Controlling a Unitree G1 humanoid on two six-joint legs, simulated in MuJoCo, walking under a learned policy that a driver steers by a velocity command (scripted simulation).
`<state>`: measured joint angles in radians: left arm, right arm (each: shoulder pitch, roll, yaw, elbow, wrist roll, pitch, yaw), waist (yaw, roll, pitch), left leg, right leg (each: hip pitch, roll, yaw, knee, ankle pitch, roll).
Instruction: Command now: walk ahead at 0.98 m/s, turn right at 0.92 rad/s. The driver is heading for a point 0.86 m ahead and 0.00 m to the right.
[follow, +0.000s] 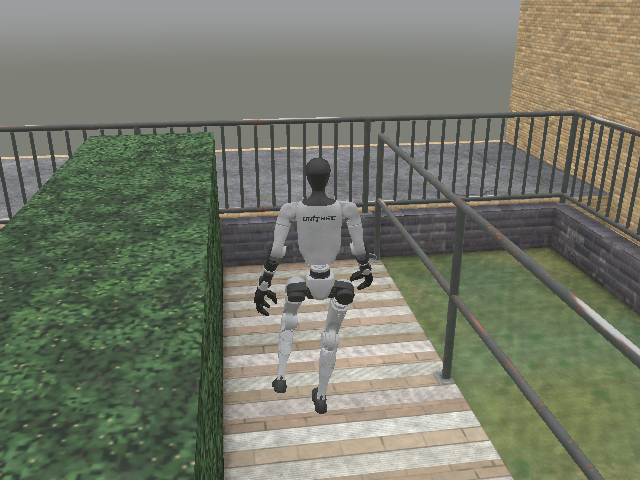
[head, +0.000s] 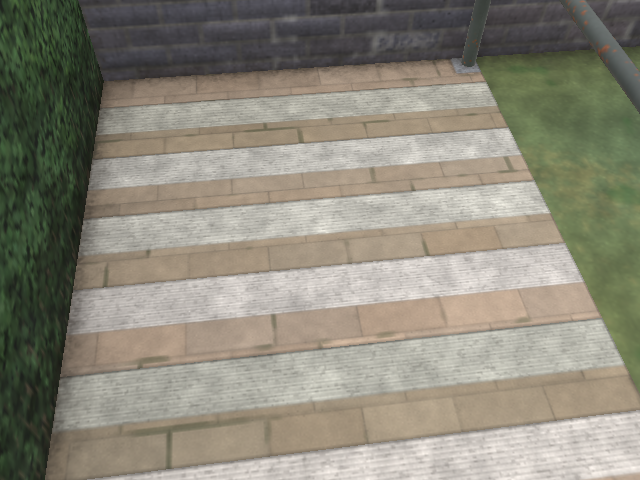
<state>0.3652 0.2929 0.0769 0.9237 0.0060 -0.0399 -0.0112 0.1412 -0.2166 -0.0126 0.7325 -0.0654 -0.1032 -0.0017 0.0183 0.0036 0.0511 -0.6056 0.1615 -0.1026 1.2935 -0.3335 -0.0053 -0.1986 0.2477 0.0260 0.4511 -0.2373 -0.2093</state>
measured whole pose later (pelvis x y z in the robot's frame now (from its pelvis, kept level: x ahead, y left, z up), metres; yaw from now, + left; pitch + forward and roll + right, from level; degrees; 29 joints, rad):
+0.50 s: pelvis +0.48 -0.03 +0.01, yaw -23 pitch +1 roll +3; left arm 0.08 0.35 0.04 0.74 0.05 -0.04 -0.05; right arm 0.43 -0.32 -0.06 0.92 -0.03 -0.11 0.00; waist -0.05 -0.04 -0.01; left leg -0.10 -0.03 0.11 0.39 -0.32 0.00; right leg -0.66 0.00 0.09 1.14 -0.23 -0.10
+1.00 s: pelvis +0.88 -0.21 +0.01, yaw -15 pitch +2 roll -1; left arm 0.43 0.27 0.02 0.97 -0.01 -0.11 0.01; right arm 0.10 -0.28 -0.02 0.79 -0.04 -0.07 0.04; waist 0.07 0.03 0.08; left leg -0.57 -0.02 0.04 0.56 0.03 0.06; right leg 0.01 0.02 -0.12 0.36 -0.37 -0.03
